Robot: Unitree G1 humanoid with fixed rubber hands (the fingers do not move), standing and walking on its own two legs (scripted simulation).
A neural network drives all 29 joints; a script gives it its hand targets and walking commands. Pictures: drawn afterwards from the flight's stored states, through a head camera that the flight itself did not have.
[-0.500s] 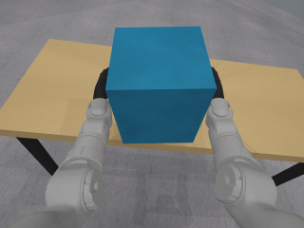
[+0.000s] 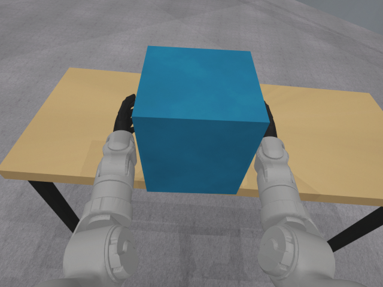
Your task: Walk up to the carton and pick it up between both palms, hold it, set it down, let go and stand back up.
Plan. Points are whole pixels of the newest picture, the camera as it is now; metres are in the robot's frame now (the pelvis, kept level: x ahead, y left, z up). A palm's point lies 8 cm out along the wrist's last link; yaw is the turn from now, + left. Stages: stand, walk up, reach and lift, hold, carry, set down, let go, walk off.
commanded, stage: reach and lift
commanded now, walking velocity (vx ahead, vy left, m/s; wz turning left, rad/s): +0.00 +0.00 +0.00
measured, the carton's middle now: (195, 125) +0.43 -0.01 +0.11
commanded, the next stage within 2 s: hold in 1.88 s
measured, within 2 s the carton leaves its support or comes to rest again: neither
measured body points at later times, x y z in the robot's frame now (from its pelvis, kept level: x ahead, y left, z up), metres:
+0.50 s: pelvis +0.02 +0.00 +0.00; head +0.02 +0.03 +0.45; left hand +0.42 +0.14 +0.12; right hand +0.40 -0.16 +0.12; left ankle +0.05 +0.12 -0.75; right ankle -0.01 -0.09 -0.75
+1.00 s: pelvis -0.01 +0.01 +0.00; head -0.02 +0.05 +0.45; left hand +0.39 +0.15 +0.15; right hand +0.37 -0.15 +0.14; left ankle +0.05 +0.12 -0.75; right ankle -0.01 -0.09 -0.75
